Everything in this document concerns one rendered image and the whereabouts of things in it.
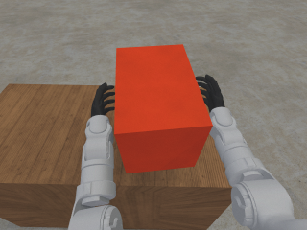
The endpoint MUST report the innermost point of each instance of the robot right hand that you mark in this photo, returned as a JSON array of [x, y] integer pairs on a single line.
[[214, 97]]

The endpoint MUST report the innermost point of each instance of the robot right forearm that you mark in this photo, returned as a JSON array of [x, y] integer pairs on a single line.
[[239, 162]]

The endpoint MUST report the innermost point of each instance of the robot left forearm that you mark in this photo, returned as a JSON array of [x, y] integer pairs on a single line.
[[97, 185]]

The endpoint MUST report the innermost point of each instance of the robot left hand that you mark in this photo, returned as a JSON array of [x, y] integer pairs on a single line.
[[98, 104]]

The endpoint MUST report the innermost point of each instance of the robot left upper arm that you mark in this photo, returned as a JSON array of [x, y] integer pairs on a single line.
[[106, 217]]

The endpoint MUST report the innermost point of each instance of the robot right upper arm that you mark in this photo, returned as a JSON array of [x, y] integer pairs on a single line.
[[264, 205]]

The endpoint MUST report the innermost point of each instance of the carton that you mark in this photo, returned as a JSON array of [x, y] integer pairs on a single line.
[[160, 118]]

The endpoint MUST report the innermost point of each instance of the pedestal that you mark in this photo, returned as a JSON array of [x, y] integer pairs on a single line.
[[42, 134]]

